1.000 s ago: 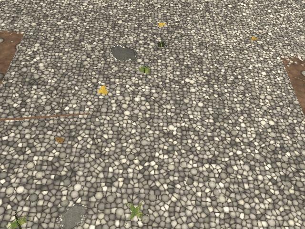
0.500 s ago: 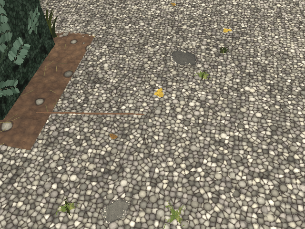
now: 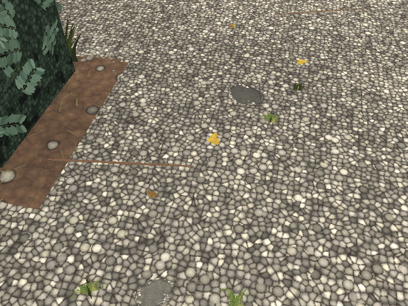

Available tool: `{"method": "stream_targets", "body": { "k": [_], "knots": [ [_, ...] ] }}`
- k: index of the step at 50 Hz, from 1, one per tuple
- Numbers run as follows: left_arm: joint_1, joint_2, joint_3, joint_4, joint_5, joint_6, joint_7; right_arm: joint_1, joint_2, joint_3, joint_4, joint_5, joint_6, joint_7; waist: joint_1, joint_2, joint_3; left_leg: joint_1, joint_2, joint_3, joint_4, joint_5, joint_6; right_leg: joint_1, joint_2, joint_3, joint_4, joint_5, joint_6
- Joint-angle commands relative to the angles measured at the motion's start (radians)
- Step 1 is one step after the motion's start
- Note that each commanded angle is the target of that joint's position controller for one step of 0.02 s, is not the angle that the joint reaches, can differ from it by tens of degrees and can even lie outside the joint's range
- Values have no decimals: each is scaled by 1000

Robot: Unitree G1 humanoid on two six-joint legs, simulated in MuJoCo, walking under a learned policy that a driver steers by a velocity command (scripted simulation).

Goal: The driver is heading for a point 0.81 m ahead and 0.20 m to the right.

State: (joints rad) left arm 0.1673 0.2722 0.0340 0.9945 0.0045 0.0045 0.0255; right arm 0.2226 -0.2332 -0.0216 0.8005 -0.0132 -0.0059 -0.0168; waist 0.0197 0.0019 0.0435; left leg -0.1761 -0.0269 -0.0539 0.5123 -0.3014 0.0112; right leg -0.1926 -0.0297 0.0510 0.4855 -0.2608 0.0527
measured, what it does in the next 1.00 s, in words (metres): stands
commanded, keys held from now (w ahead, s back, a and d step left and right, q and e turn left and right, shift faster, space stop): no key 0.90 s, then w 0.06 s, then no key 0.04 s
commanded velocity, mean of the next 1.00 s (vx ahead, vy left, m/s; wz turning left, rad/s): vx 0.01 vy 0.00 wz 0.00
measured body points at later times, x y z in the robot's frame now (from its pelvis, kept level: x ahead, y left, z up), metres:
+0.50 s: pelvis +0.00 +0.00 +0.00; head +0.01 +0.00 +0.45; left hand +0.04 +0.26 -0.15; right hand +0.06 -0.26 -0.14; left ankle -0.01 +0.11 -0.74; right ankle +0.00 -0.15 -0.74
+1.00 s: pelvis +0.00 -0.01 +0.00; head +0.01 -0.01 +0.45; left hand +0.01 +0.24 -0.16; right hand +0.01 -0.26 -0.16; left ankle -0.01 +0.11 -0.74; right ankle +0.00 -0.15 -0.74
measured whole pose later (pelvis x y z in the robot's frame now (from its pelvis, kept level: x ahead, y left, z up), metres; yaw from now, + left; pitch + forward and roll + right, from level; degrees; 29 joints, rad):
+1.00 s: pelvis +0.00 -0.01 +0.00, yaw -1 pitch -1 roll +0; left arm 0.27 0.21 0.01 1.12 0.00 0.01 0.05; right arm 0.30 -0.21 0.00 1.05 0.01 0.00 -0.04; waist 0.00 0.00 0.02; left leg -0.19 -0.02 -0.05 0.54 -0.33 0.00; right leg -0.23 -0.02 0.06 0.55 -0.31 0.02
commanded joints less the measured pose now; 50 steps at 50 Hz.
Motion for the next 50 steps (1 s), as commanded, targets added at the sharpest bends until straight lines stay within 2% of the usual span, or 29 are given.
{"method": "stream_targets", "body": {
  "k": [1, 19, 45, 46, 48, 49, 50],
  "knots": [
    [-6, 109, 20, -15, -1, -8, 7, 3, -124, -30, -34, 2, -14, -4, -3, 13, -30, -34, 65, -63, -114, 187, 21, 26, -8, 4, -49, 150, -14],
    [38, 88, 12, 80, -4, 0, 20, 45, -115, -15, 98, 9, -13, -11, -4, 5, -9, -40, 40, -24, -118, 181, 10, 18, 1, -6, -59, 153, -21],
    [118, 38, -5, 111, -5, 0, 25, 108, -75, 2, 221, 14, -9, -19, -12, -2, 14, -55, 27, 1, -116, 147, 0, -9, 16, -18, -59, 132, -29],
    [138, 23, -9, 121, -5, 1, 25, 126, -65, 5, 234, 13, -7, -20, -12, 3, -9, -46, 18, 8, -125, 44, 2, -1, 29, -33, -58, 42, -31],
    [142, 29, -5, 117, -15, 1, 29, 126, -99, -7, 233, 25, -1, -27, -18, 31, 37, -97, 16, -13, -138, -310, 38, -65, 71, -72, -2, -257, -53],
    [118, 19, -9, 104, -12, -5, 30, 104, -97, -7, 222, 25, -2, -29, -19, 42, 101, -148, 41, -49, -165, -351, 54, -115, 70, -66, 7, -259, -61],
    [113, -6, -16, 96, -6, -13, 28, 87, -89, -4, 215, 22, -9, -29, -13, 58, 127, -173, 61, -75, -178, -306, 60, -120, 65, -62, 10, -176, -63]
  ]
}}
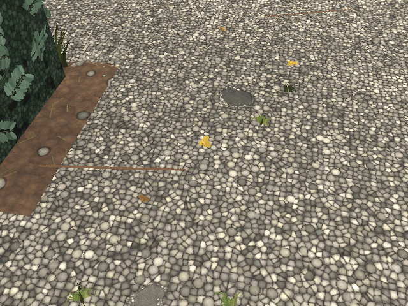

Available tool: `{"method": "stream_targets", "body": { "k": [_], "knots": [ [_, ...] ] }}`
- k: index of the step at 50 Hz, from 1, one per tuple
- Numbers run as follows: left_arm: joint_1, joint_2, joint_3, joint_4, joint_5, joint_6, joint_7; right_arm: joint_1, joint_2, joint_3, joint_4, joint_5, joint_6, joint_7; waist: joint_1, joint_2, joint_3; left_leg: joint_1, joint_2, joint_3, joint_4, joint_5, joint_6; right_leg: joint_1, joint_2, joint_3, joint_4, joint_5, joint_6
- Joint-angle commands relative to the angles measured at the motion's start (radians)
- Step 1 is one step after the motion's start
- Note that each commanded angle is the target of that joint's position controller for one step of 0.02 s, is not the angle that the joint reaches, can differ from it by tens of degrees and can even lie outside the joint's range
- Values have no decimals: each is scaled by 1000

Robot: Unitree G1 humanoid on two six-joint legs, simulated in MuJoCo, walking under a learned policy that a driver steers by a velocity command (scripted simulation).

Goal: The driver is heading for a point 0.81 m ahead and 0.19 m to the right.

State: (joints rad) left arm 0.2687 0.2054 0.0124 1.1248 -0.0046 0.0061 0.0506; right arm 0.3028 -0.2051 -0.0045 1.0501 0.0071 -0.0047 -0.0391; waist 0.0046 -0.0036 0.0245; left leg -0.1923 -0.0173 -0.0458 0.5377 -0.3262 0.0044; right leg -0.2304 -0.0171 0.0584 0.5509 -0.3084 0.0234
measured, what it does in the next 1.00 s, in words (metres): walks ahead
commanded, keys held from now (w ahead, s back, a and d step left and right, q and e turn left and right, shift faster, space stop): no key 0.42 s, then w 0.44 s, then w+e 0.14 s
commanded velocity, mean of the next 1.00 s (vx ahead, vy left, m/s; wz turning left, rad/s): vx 0.20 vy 0.00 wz -0.02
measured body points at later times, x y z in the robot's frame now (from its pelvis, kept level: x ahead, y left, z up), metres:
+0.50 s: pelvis +0.02 -0.01 +0.00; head +0.03 -0.02 +0.45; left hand +0.02 +0.22 -0.16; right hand +0.01 -0.25 -0.16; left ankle -0.02 +0.12 -0.73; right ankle +0.00 -0.14 -0.73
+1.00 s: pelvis +0.18 +0.01 +0.00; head +0.21 +0.01 +0.45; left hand +0.39 +0.22 -0.11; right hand +0.03 -0.22 -0.13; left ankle +0.00 +0.11 -0.73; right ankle +0.35 -0.12 -0.69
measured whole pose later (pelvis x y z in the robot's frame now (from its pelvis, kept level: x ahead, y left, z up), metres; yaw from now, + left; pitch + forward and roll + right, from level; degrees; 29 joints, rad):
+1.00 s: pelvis +0.18 +0.01 +0.00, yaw -1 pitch +2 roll +0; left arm 0.00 0.23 0.03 0.86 -0.03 -0.09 -0.04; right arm 0.56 -0.19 -0.01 1.09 0.00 -0.09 -0.02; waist -0.08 -0.02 0.03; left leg 0.19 -0.02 0.01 0.13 -0.34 0.03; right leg -0.66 -0.04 -0.07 0.68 -0.05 -0.05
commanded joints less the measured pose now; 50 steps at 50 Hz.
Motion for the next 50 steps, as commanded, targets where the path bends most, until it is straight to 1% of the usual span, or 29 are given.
{"method": "stream_targets", "body": {
  "k": [1, 2, 3, 4, 7, 12, 21, 22, 23, 25, 27, 29, 30, 31, 32, 33, 34, 35, 36, 37, 38, 39, 40, 41, 42, 44, 46, 48, 50],
  "knots": [
    [29, 44, -1, -32, 10, -23, 0, -1, -104, -17, -33, -2, -18, -5, 12, 67, 147, -166, 55, -82, -192, -183, 60, -57, 38, -53, -72, -22, -31],
    [45, 63, 1, -26, 13, -29, -4, 14, -84, -13, -28, -6, -25, -2, 6, 33, 131, -153, 26, -39, -155, -52, 41, -34, 27, -35, -82, 79, -29],
    [56, 82, 4, -22, 10, -34, -8, 42, -72, -10, -18, -7, -28, 0, -2, -13, 96, -109, -2, 5, -107, 80, 17, -15, 18, -22, -83, 175, -30],
    [67, 86, 4, -20, 5, -35, -11, 66, -73, -10, -9, -5, -29, 1, -8, -31, 55, -65, -9, 20, -82, 173, 1, 5, 13, -17, -78, 248, -30],
    [72, 85, 1, -24, -3, -34, -16, 79, -78, -7, 1, 1, -20, 1, -8, -12, 3, -4, 1, 18, -63, 302, -8, 41, 8, -14, -66, 365, -29],
    [79, 77, 2, -27, -4, -22, -16, 81, -74, -4, 10, 1, -2, -2, -5, -12, 4, 11, 8, 15, -76, 321, -14, 63, 8, -16, -76, 390, -29],
    [70, 70, 10, -35, -3, -10, -10, 79, -65, -7, 29, -1, 3, -8, -3, -2, 27, 5, 14, 17, -99, 289, -22, 61, 12, -19, -97, 346, -29],
    [86, 59, 8, -26, -2, -9, -9, 96, -53, -5, 41, -1, 4, -9, -3, -4, 4, 15, 1, 32, -98, 197, -21, 71, 24, -32, -99, 248, -31],
    [90, 60, 11, -22, -7, -6, -7, 101, -48, -6, 47, 3, 6, -10, -3, -9, 10, -2, -22, 53, -81, 40, -11, 61, 42, -44, -92, 77, -43],
    [89, 83, 21, -31, -16, -7, -6, 81, -50, -9, 37, 10, 1, -11, 4, -26, 98, -99, -37, 58, -44, -257, 24, -29, 27, 4, -125, -337, -87],
    [116, 106, 28, -40, -25, -29, -10, 57, -36, -6, 13, 15, -27, -6, 18, -71, 177, -204, -23, 43, 10, -313, 48, -59, -51, 128, -192, -493, -142],
    [175, 155, 45, -37, -30, -54, -20, 28, -5, 1, -13, 18, -66, 8, 36, -164, 186, -276, -27, 69, 144, -204, 55, -10, -178, 338, -286, -551, -222],
    [182, 172, 50, -41, -28, -62, -24, 13, -3, 1, -26, 21, -83, 15, 33, -184, 186, -270, -15, 64, 183, -161, 66, -24, -236, 439, -326, -541, -259],
    [152, 171, 51, -55, -25, -67, -26, 22, -4, 0, -29, 22, -95, 22, 12, -178, 185, -222, -1, 52, 177, -139, 84, -67, -256, 466, -329, -488, -267],
    [93, 162, 48, -79, -26, -69, -29, 76, -4, -3, -13, 23, -104, 29, -30, -169, 172, -133, 4, 50, 103, -130, 101, -112, -234, 405, -298, -417, -244],
    [1, 147, 44, -113, -31, -68, -31, 182, -10, -9, 24, 23, -107, 32, -92, -133, 162, 40, 11, 25, -34, -106, 116, -217, -165, 282, -223, -331, -192],
    [-104, 108, 33, -158, -34, -75, -32, 333, -71, -31, 73, 24, -109, 32, -159, 11, 149, 199, 93, -154, -172, -126, 146, -353, -44, 89, 6, -185, -119],
    [-118, 49, 21, -201, -32, -97, -31, 449, -238, -76, 101, 28, -116, 45, -175, 334, 113, 351, 301, -527, -323, -57, 238, -516, 86, -93, 365, -128, -48],
    [-105, 79, 26, -202, -31, -119, -33, 415, -187, -60, 80, 6, -123, 50, -140, 257, 113, 372, 378, -658, -336, 61, 270, -621, 54, -6, 556, -229, -58],
    [-76, 87, 28, -194, -38, -131, -43, 349, -129, -46, 59, -4, -127, 50, -94, 156, 133, 374, 366, -562, -306, 178, 250, -661, 9, 24, 663, -179, -80],
    [-59, 81, 29, -188, -42, -138, -50, 306, -111, -40, 41, -2, -126, 54, -73, 111, 114, 387, 335, -464, -305, 258, 232, -683, -19, 13, 697, -106, -92],
    [-84, 99, 38, -198, -39, -143, -54, 289, -97, -33, 38, 2, -118, 56, -66, 77, 121, 407, 315, -374, -313, 354, 214, -726, -44, -9, 683, -50, -98],
    [-111, 106, 46, -211, -31, -143, -58, 291, -68, -23, 42, 0, -107, 54, -65, 79, 107, 404, 283, -287, -322, 427, 185, -711, -69, -28, 647, -6, -100],
    [-124, 89, 45, -220, -29, -139, -65, 310, -45, -16, 46, -3, -95, 50, -67, 95, 92, 396, 253, -230, -336, 459, 170, -688, -75, -51, 617, 20, -95],
    [-137, 66, 41, -228, -29, -133, -73, 318, -41, -12, 45, -5, -86, 43, -65, 97, 88, 376, 235, -188, -352, 474, 165, -669, -74, -73, 574, 52, -85],
    [-215, 29, 25, -265, -26, -122, -83, 270, -71, -12, 14, -12, -79, 25, -57, 88, 114, 249, 203, -106, -402, 456, 161, -581, -59, -108, 399, 151, -62],
    [-321, 8, 9, -311, -23, -113, -86, 248, -117, -19, -5, -15, -83, 11, -70, 92, 136, 115, 181, -38, -459, 403, 156, -432, -28, -142, 198, 264, -50],
    [-360, 36, 10, -339, -28, -102, -89, 271, -154, -31, 3, -4, -93, 8, -65, 120, 145, 109, 213, -14, -493, 411, 160, -355, -14, -147, 124, 303, -66],
    [-379, 70, 16, -362, -31, -100, -96, 264, -155, -37, 3, 5, -98, 10, -45, 114, 141, 187, 238, 26, -454, 543, 145, -341, -3, -139, 63, 305, -108]
  ]
}}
